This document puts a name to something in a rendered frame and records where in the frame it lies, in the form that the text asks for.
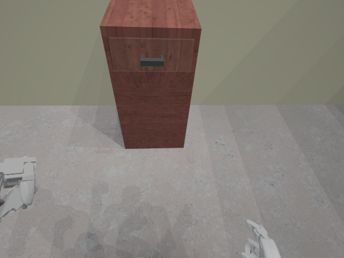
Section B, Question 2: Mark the robot left hand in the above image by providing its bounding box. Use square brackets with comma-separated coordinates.
[0, 156, 38, 222]

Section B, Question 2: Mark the cabinet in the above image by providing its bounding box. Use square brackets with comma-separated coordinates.
[100, 0, 202, 149]

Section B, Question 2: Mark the drawer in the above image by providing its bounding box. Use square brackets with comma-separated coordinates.
[108, 37, 194, 71]

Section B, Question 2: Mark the handle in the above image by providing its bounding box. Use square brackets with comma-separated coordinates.
[140, 55, 164, 67]

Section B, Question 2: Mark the robot right hand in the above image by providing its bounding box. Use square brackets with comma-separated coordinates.
[242, 219, 281, 258]

